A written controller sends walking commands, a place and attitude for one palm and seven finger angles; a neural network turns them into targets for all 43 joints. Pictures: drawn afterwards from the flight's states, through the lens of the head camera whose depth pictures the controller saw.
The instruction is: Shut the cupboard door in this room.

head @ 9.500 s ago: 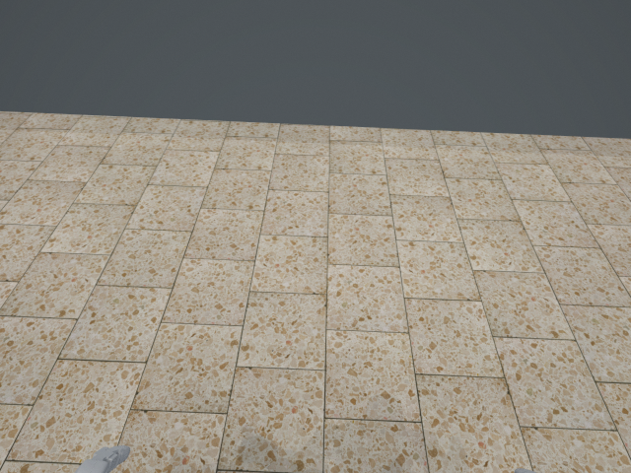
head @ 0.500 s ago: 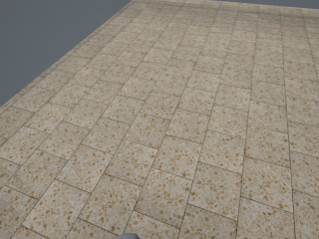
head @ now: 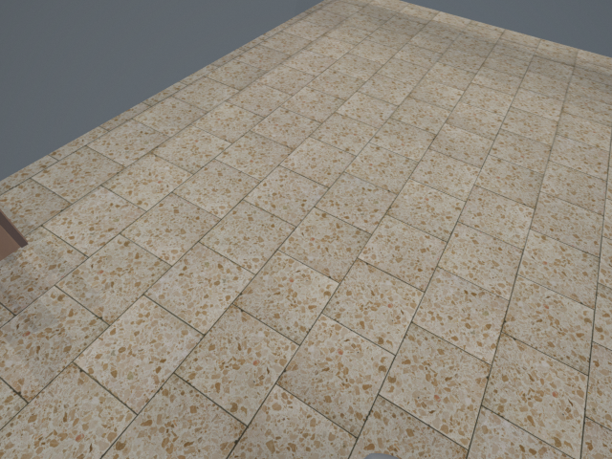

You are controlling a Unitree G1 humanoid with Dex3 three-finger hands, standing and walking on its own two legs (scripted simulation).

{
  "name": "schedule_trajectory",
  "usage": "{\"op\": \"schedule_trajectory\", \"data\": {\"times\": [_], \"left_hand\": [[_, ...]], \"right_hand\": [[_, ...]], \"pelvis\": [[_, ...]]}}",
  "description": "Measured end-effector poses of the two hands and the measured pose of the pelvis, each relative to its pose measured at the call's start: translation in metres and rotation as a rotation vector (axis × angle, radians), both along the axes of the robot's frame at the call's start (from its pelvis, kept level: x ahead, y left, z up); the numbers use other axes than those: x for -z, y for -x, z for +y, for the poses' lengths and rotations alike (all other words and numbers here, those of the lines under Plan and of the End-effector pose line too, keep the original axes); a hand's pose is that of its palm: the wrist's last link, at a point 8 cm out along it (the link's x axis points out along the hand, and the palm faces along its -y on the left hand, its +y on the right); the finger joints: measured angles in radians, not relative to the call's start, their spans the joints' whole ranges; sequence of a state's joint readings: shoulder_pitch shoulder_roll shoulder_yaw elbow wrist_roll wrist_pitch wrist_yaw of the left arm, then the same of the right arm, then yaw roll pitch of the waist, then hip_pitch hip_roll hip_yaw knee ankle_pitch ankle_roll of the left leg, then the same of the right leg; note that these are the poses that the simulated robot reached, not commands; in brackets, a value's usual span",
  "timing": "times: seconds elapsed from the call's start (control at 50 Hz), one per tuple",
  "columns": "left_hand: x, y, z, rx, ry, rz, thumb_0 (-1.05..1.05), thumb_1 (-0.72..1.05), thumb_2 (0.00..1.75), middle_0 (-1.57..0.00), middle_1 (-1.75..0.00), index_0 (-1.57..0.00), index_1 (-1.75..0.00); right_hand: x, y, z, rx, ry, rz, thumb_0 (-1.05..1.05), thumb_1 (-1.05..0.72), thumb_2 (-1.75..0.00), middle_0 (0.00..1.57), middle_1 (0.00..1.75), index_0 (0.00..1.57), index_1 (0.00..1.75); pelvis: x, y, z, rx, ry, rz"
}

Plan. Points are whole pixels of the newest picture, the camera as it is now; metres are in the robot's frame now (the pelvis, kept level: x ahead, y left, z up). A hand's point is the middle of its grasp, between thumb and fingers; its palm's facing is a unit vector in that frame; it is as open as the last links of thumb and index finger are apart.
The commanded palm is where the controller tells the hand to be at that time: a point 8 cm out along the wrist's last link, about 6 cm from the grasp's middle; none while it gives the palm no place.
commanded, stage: turn or walk to find it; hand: left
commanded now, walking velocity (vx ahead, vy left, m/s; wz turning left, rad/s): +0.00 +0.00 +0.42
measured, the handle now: out of the picture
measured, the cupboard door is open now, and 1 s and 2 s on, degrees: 83 83 83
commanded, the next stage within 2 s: none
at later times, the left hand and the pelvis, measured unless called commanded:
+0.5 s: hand out of the picture -0.01 +0.13 -0.15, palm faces +0.25 -0.93 -0.27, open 7.3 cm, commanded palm none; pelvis -0.04 -0.06 +0.00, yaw +14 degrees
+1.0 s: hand out of the picture -0.12 +0.20 -0.17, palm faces +0.46 -0.85 -0.24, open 7.3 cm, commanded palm none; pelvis -0.08 -0.01 +0.00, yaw +25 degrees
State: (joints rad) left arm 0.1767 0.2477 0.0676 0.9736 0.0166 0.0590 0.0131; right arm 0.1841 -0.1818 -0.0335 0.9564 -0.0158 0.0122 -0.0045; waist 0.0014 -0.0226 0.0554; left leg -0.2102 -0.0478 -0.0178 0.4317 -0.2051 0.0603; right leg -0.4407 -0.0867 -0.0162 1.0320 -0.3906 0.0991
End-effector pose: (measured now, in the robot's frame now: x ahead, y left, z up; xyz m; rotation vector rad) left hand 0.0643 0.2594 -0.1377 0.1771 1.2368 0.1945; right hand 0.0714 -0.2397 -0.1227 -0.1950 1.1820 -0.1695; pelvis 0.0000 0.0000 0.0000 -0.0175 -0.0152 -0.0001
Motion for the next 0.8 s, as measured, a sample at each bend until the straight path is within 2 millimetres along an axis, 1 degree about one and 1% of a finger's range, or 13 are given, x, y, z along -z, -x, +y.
{"op": "schedule_trajectory", "data": {"times": [0.06, 0.14, 0.18, 0.22, 0.26, 0.3, 0.4, 0.48, 0.56, 0.62, 0.72, 0.76, 0.8], "left_hand": [[-0.005, -0.009, -0.008, 0.005, -0.008, -0.038, 0.01, 0.91, 0.9, -0.2, -0.3, -0.2, -0.3], [-0.013, -0.018, -0.026, 0.013, -0.02, -0.091, 0.01, 0.91, 0.9, -0.2, -0.3, -0.2, -0.3], [-0.016, -0.019, -0.037, 0.011, -0.029, -0.115, 0.01, 0.91, 0.9, -0.2, -0.3, -0.2, -0.3], [-0.016, -0.014, -0.048, 0.004, -0.044, -0.14, 0.01, 0.91, 0.9, -0.2, -0.3, -0.2, -0.3], [-0.02, -0.003, -0.058, -0.006, -0.053, -0.142, 0.01, 0.91, 0.9, -0.2, -0.3, -0.2, -0.3], [-0.024, 0.014, -0.066, -0.035, -0.054, -0.133, 0.01, 0.91, 0.9, -0.2, -0.3, -0.2, -0.3], [-0.027, 0.054, -0.078, -0.109, -0.05, -0.079, 0.01, 0.91, 0.9, -0.2, -0.3, -0.21, -0.3], [-0.022, 0.085, -0.082, -0.177, -0.039, -0.048, 0.01, 0.91, 0.9, -0.21, -0.3, -0.21, -0.3], [-0.014, 0.12, -0.079, -0.241, -0.025, -0.003, 0.01, 0.92, 0.9, -0.21, -0.3, -0.21, -0.3], [-0.006, 0.149, -0.074, -0.288, -0.009, 0.039, 0.01, 0.91, 0.9, -0.21, -0.3, -0.21, -0.3], [0.017, 0.201, -0.054, -0.377, 0.023, 0.098, 0.01, 0.91, 0.9, -0.21, -0.3, -0.21, -0.3], [0.025, 0.218, -0.046, -0.409, 0.033, 0.125, 0.01, 0.91, 0.9, -0.21, -0.3, -0.21, -0.3], [0.025, 0.229, -0.039, -0.425, 0.038, 0.151, 0.01, 0.91, 0.9, -0.2, -0.3, -0.2, -0.3]], "right_hand": [[0.007, 0.018, -0.005, 0.007, -0.015, 0.037, 0.0, -0.9, -0.9, 0.2, 0.3, 0.21, 0.3], [0.02, 0.043, -0.019, 0.013, -0.035, 0.097, 0.0, -0.9, -0.9, 0.2, 0.3, 0.21, 0.3], [0.028, 0.055, -0.029, 0.013, -0.047, 0.125, 0.01, -0.9, -0.9, 0.2, 0.3, 0.21, 0.3], [0.038, 0.063, -0.04, 0.009, -0.061, 0.147, 0.01, -0.9, -0.9, 0.2, 0.3, 0.21, 0.3], [0.042, 0.068, -0.05, 0.001, -0.068, 0.168, 0.01, -0.9, -0.9, 0.2, 0.3, 0.21, 0.3], [0.041, 0.068, -0.058, -0.018, -0.07, 0.184, 0.01, -0.9, -0.9, 0.2, 0.3, 0.21, 0.3], [0.035, 0.062, -0.073, -0.066, -0.062, 0.19, 0.01, -0.91, -0.9, 0.2, 0.3, 0.2, 0.3], [0.033, 0.054, -0.077, -0.119, -0.041, 0.206, 0.01, -0.91, -0.9, 0.2, 0.3, 0.2, 0.3], [0.029, 0.036, -0.07, -0.183, -0.016, 0.202, 0.01, -0.91, -0.9, 0.2, 0.3, 0.2, 0.3], [0.026, 0.015, -0.055, -0.241, 0.001, 0.169, 0.01, -0.91, -0.9, 0.2, 0.3, 0.2, 0.3], [0.018, -0.023, -0.014, -0.349, 0.03, 0.054, 0.01, -0.91, -0.9, 0.2, 0.3, 0.2, 0.3], [0.013, -0.033, 0.004, -0.383, 0.034, 0.005, 0.01, -0.91, -0.9, 0.2, 0.3, 0.2, 0.3], [0.005, -0.038, 0.019, -0.41, 0.031, -0.028, 0.01, -0.91, -0.9, 0.2, 0.3, 0.2, 0.3]], "pelvis": [[0.001, 0.006, -0.006, -0.022, -0.007, 0.002], [0.004, 0.014, -0.019, -0.054, -0.017, 0.009], [0.007, 0.019, -0.028, -0.07, -0.026, 0.014], [0.013, 0.023, -0.039, -0.087, -0.038, 0.018], [0.012, 0.028, -0.047, -0.107, -0.035, 0.008], [0.008, 0.031, -0.053, -0.134, -0.046, 0.004], [0.001, 0.035, -0.062, -0.185, -0.059, -0.001], [0.001, 0.039, -0.065, -0.23, -0.056, 0.001], [0.002, 0.045, -0.061, -0.266, -0.052, 0.009], [0.005, 0.051, -0.054, -0.294, -0.045, 0.015], [0.015, 0.065, -0.034, -0.347, -0.014, 0.016], [0.018, 0.07, -0.027, -0.356, -0.023, 0.011], [0.015, 0.073, -0.022, -0.359, -0.014, 0.006]]}}
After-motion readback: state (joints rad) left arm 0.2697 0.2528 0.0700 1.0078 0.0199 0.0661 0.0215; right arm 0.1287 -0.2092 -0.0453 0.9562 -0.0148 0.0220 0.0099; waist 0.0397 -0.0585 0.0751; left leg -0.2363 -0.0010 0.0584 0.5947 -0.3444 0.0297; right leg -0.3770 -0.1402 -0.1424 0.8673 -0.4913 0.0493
